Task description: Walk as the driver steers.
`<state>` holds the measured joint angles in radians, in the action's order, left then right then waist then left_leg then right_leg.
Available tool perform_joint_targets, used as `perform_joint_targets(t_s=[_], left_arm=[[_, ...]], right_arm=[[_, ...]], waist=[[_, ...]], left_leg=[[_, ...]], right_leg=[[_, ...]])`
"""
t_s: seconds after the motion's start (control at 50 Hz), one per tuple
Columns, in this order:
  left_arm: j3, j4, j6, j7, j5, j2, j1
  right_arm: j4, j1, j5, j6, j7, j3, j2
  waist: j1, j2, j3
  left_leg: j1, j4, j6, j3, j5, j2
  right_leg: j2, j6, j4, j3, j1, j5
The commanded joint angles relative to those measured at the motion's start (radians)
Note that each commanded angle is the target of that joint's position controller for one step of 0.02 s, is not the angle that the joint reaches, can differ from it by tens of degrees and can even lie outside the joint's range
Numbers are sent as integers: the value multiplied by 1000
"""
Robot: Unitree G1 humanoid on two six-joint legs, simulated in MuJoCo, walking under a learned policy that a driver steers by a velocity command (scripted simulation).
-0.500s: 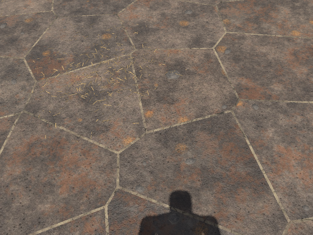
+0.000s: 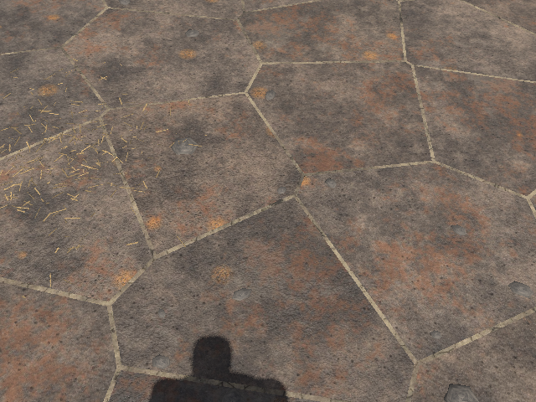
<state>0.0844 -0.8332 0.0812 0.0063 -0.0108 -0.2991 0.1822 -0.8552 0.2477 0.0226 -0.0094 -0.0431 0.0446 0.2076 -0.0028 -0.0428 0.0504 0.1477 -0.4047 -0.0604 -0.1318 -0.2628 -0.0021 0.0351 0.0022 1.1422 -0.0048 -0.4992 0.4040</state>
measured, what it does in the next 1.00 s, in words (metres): goes down, turning right: right foot, then left foot 0.15 m lower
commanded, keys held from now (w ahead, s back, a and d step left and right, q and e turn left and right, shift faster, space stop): e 0.08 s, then w+e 0.50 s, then w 0.22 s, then w+q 0.20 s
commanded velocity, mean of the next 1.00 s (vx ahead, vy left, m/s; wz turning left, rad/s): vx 0.35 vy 0.00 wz -0.41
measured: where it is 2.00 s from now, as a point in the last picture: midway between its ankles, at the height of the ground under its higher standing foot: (360, 301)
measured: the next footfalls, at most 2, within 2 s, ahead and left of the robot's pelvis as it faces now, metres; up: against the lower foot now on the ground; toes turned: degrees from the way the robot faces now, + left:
right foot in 0.32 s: +0.02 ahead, -0.13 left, +0.00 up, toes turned -16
left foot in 0.96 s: +0.53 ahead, -0.17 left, -0.15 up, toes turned -23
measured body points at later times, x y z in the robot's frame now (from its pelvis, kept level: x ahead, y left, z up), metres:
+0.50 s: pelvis +0.06 -0.09 +0.00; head +0.06 -0.13 +0.45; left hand +0.19 +0.17 -0.10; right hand +0.10 -0.39 -0.13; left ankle +0.09 +0.05 -0.68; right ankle -0.02 -0.12 -0.74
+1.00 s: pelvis +0.38 -0.18 -0.15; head +0.41 -0.19 +0.30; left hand +0.39 +0.11 -0.28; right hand +0.46 -0.49 -0.25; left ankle +0.49 -0.16 -0.89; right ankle +0.03 -0.14 -0.66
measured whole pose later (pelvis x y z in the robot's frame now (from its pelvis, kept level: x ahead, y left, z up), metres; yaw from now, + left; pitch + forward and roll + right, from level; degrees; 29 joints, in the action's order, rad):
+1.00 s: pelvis +0.38 -0.18 -0.15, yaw -24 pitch +3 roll -2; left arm 0.02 -1.02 -0.08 -0.05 -0.01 -0.28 0.52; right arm -0.77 0.08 0.04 -0.09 0.03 0.05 0.28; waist 0.09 0.02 0.02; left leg 0.38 -0.36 -0.09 -0.05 0.03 0.02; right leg 0.15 -0.10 1.29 -0.05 0.03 0.68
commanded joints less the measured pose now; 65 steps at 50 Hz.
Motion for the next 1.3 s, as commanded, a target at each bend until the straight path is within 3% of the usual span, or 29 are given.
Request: perform_joint_targets(t_s=[0.02, 0.08, 0.22, 0.26, 0.3, 0.32, 0.34, 0.36, 0.4, 0.46, 0.48, 0.56, 0.62, 0.76, 0.88, 0.92, 0.94, 0.96, 0.98, 1.0, 1.02, 1.04, 1.06, 1.1, 1.12, 1.14, 1.2, 1.26, 1.3], left_arm=[[4, 66, 13, 17, -4, -32, 21], [-6, 114, 20, 29, -5, -24, -39], [-1, 192, 17, 72, 0, -63, -118], [-2, 188, 3, 73, -5, -55, -98], [1, 151, -8, 69, -18, -37, 18], [17, 80, -22, 55, -33, -65, 176], [55, 59, -41, 40, -20, -215, 300], [52, 70, -58, 38, 20, -231, 283], [22, 101, -79, 25, 23, -146, 155], [8, 108, -114, 8, 1, -117, 121], [3, 105, -123, 6, -2, -111, 143], [10, 25, -154, -5, 12, -154, 269], [-1, -18, -149, -20, 2, -130, 314], [-18, -69, -155, -48, -24, -130, 398], [-41, -118, -174, -60, -32, -87, 419], [-39, -153, -174, -65, -31, -116, 427], [-35, -159, -173, -64, -38, -132, 400], [-35, -162, -165, -61, -21, -122, 337], [-36, -148, -171, -50, 0, -66, 296], [-43, -121, -178, -59, 54, -61, 440], [-50, -93, -181, -64, 73, -120, 357], [-67, -77, -175, -60, 30, -105, 301], [-73, -48, -182, -42, -26, -88, 154], [-71, -10, -170, -9, -78, -57, 80], [-68, 17, -155, -5, -62, -52, 42], [-80, 44, -147, 0, -53, -22, 4], [-103, 58, -153, 16, -30, 37, -28], [-96, 89, -153, 7, -20, 2, -153], [-92, 116, -154, 1, -22, -14, -221]], right_arm=[[65, 21, 3, -9, -2, 28, 135], [86, 7, 10, -3, 14, 33, 162], [112, 14, 19, -12, 62, 60, 230], [111, 20, 9, -17, 67, 72, 251], [126, -35, -17, -12, 74, 74, 255], [130, -47, -20, -12, 74, 64, 212], [197, -109, -4, -8, 77, 43, 141], [220, -138, 35, 7, 77, 47, 184], [193, -87, -5, -8, 90, 52, 216], [148, -38, 31, -10, 85, 51, 220], [149, -29, 28, -6, 86, 47, 207], [190, -137, 11, 10, 88, 50, 208], [208, -222, 17, 14, 90, 42, 190], [249, -343, 22, -21, 107, 30, 179], [239, -376, -1, -67, 94, 4, 115], [152, -183, 4, -70, 74, 13, 135], [67, 17, 5, -65, 62, 32, 174], [-17, 245, 19, -66, 57, 46, 199], [-64, 343, 32, -68, 63, 57, 243], [-54, 383, 30, -70, 75, 62, 272], [-30, 357, 2, -66, 80, 78, 288], [-13, 276, -5, -56, 55, 84, 267], [-11, 203, 3, -53, 40, 67, 212], [-38, 191, 5, -71, 39, 38, 168], [-51, 151, -10, -87, 43, 26, 150], [-53, 134, -16, -93, 49, 34, 186], [-40, 98, -18, -86, 59, 36, 179], [-43, 156, -42, -69, 68, 39, 159], [-52, 208, -29, -53, 64, 41, 160]], waist=[[6, 154, -61], [-9, 173, -66], [-38, 173, -21], [-26, 152, -20], [48, 122, -36], [102, -6, -83], [146, -299, -46], [121, -176, 29], [45, -53, 63], [18, -35, -11], [16, -8, -31], [26, -21, 8], [57, -33, 9], [114, -4, 74], [155, 62, 121], [79, 72, 34], [0, 65, -42], [-129, 92, -102], [-147, 277, -148], [-43, 323, -363], [-140, 187, -517], [-119, 74, -481], [-102, -6, -313], [-22, -76, -106], [45, -79, -7], [49, -12, 31], [49, 124, -61], [-14, 112, -61], [-46, 96, -40]], left_leg=[[-126, 77, -180, 128, 706, -256], [-105, 71, -178, 90, 645, -273], [-53, 214, -148, 121, -96, -335], [-72, 178, -126, 99, -58, -341], [-17, 42, -69, 8, -21, -288], [101, -205, -24, -81, 14, -197], [489, -554, 52, -135, -308, -11], [627, -617, 56, 86, -330, -4], [555, -579, 70, 132, -138, -68], [473, -620, 77, 119, 7, -56], [462, -631, 79, 110, 30, -43], [570, -467, 84, 155, 177, -31], [584, -362, 103, 154, 296, -22], [667, -237, 42, 160, 460, -50], [439, 40, 4, 100, 626, -41], [235, 90, -5, 89, 639, -7], [71, 82, -18, 71, 616, 13], [-172, 144, -37, 60, 687, -14], [-452, 7, -97, 175, 988, -134], [-901, -366, -236, 463, 1506, -367], [-1037, -252, -403, 667, 1218, -455], [-842, -87, -421, 710, 707, -425], [-550, 41, -379, 703, 438, -370], [-118, 92, -333, 686, 506, -342], [64, 146, -271, 588, 546, -268], [199, 200, -243, 493, 580, -184], [272, 169, -173, 333, 757, -64], [153, 141, -118, 372, 649, -64], [59, 102, -107, 434, 566, -86]], right_leg=[[-23, 20, -44, 19, -87, -37], [-47, 15, -155, 43, -45, -42], [-81, -53, -377, 85, 79, 49], [-75, -76, -450, 100, 124, 67], [-28, -101, -677, 151, 291, -10], [-14, -125, -765, 80, 494, -3], [-281, -242, -895, -411, 654, 37], [-354, -314, -949, -565, 573, 24], [-295, -292, -979, -405, 501, -110], [-227, -269, -949, -284, 530, -510], [-209, -266, -928, -255, 530, -627], [-170, -225, -931, -252, 575, -585], [-154, -221, -903, -263, 579, -548], [-156, -244, -752, -325, 562, -470], [-91, -167, -635, -224, 523, -511], [-61, -145, -403, -192, 558, -698], [-51, -146, -190, -179, 547, -800], [-17, -124, 140, -103, 433, -769], [132, -86, 584, 12, 105, 131], [98, -40, 794, -82, -258, 356], [48, -2, 837, -74, -469, 244], [-18, -11, 731, -59, -463, 134], [-60, -27, 626, -62, -425, 51], [-104, -26, 445, -89, -286, -13], [-136, -2, 185, -93, -223, -72], [-122, 12, -4, -36, -117, -110], [-62, 12, -317, 22, 147, -355], [-48, 7, -453, 14, 134, -492], [-44, 7, -520, -2, 103, -442]])
Velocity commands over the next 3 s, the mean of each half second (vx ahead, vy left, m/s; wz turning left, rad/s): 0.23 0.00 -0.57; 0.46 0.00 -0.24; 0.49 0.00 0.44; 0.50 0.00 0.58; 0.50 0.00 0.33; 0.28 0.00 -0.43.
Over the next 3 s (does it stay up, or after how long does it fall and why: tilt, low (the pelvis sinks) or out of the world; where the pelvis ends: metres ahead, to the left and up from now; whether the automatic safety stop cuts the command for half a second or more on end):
stays up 1.33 -0.15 -0.16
